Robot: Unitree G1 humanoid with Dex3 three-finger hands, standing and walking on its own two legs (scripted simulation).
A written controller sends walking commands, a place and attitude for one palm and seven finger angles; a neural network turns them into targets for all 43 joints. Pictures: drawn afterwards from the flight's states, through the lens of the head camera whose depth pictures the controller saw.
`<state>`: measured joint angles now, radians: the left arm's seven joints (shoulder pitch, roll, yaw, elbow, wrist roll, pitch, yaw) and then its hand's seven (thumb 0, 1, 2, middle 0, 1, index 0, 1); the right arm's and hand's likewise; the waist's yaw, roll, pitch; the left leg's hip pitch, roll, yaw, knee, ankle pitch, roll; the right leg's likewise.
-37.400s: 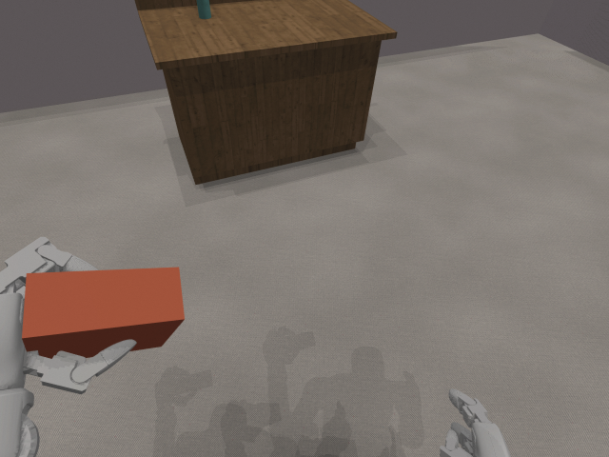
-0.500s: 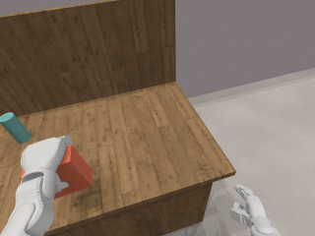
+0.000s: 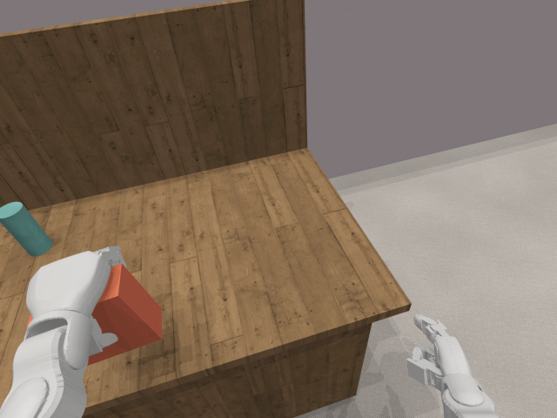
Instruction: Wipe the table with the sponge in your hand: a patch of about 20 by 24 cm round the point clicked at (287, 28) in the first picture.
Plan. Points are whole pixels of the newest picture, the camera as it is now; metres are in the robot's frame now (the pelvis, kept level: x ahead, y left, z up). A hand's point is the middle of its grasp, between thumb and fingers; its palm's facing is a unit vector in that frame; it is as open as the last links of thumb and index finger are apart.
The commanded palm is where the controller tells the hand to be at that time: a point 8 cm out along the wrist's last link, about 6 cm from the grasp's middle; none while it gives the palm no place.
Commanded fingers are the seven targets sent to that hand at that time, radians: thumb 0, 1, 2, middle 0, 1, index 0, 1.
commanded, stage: bring the sponge back beside the body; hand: left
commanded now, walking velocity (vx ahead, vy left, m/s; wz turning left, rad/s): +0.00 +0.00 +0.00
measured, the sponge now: (111, 323) +0.20 +0.29 +0.05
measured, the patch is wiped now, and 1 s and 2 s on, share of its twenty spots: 1.00 1.00 1.00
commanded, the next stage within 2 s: step back with the hand held close in 0.70 s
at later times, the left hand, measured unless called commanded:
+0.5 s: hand (81, 319) +0.18 +0.29 +0.11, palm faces +0.08 -0.13 -0.99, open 9.6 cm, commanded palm +0.14 +0.29 +0.18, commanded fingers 0.00 0.10 1.30 -1.20 -1.60 -1.20 -1.60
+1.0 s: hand (104, 297) +0.19 +0.25 +0.15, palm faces +0.30 -0.85 -0.44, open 9.6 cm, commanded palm +0.14 +0.29 +0.18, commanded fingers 0.00 0.10 1.30 -1.20 -1.60 -1.20 -1.60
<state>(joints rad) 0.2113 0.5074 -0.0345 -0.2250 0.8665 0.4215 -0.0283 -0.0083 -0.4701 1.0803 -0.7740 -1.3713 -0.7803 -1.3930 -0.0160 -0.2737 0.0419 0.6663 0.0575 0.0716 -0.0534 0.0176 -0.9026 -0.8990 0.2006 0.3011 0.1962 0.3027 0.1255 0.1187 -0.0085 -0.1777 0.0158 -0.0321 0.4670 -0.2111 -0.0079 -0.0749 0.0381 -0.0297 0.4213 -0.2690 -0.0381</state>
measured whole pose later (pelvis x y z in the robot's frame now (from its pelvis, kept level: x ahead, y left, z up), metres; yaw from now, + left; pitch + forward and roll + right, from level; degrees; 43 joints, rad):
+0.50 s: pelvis -0.01 +0.01 +0.00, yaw +0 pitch -6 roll -1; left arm 0.27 0.51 -0.04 -0.34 0.86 0.45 -0.02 -0.01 -0.47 1.08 -0.77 -1.37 -0.78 -1.39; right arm -0.03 -0.25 0.06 0.66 0.06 0.06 -0.05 0.02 -0.90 -0.90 0.20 0.30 0.20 0.30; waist 0.14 0.12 -0.01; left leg -0.18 0.01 -0.03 0.47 -0.20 0.00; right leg -0.08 0.03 -0.02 0.43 -0.25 -0.03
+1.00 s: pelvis -0.02 +0.01 -0.01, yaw +0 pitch -1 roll -2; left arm 0.41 0.42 0.25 -0.51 -0.02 0.04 0.06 -0.01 -0.47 1.08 -0.78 -1.37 -0.78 -1.39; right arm 0.15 -0.23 0.07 0.49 0.03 0.00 -0.07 0.01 -0.90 -0.90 0.20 0.30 0.20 0.30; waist 0.06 0.04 -0.02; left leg -0.34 0.01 -0.07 0.60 -0.23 0.00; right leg -0.22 0.05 -0.05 0.51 -0.27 -0.03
